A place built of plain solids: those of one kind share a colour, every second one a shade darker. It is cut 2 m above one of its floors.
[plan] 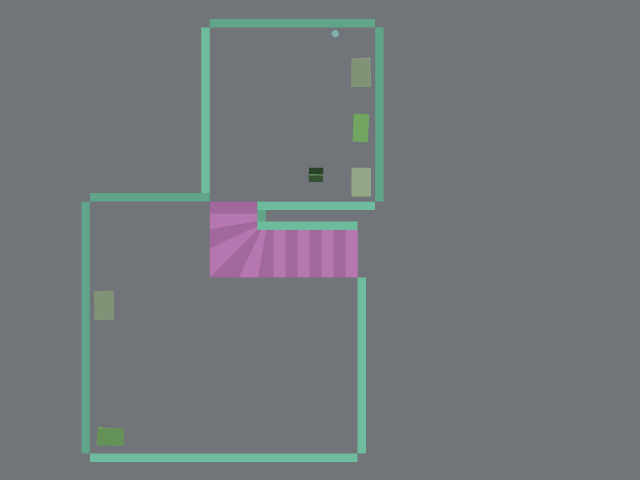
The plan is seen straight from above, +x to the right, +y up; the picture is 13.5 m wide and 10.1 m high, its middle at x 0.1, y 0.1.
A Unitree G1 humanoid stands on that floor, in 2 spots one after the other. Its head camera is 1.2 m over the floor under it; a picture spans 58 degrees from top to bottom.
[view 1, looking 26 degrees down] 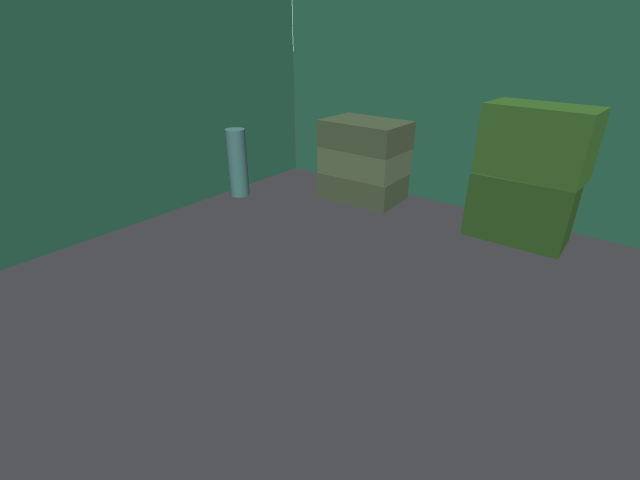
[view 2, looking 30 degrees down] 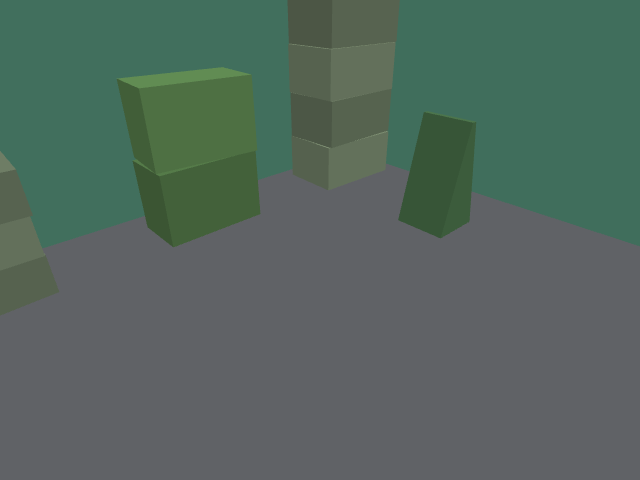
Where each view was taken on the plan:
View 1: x -1.78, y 1.91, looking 38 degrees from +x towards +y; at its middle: ground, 2.74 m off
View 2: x -1.21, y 3.54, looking -43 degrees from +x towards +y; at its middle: ground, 2.40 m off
